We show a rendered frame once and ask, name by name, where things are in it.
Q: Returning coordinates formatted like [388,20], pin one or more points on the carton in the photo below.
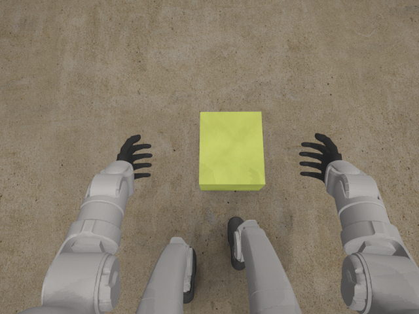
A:
[231,151]

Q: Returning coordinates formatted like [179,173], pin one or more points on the robot left thigh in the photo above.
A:
[163,293]

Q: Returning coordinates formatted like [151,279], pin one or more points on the robot left hand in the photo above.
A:
[126,154]

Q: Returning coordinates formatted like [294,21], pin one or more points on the robot left forearm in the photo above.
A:
[97,227]

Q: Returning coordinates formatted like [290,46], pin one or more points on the robot right upper arm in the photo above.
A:
[380,284]

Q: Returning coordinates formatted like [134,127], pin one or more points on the robot right forearm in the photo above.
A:
[365,224]

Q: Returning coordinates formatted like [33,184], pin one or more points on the robot right hand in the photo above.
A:
[330,154]

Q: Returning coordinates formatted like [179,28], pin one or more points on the left robot shin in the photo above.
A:
[187,282]

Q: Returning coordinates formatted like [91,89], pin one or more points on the robot left upper arm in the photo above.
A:
[80,283]

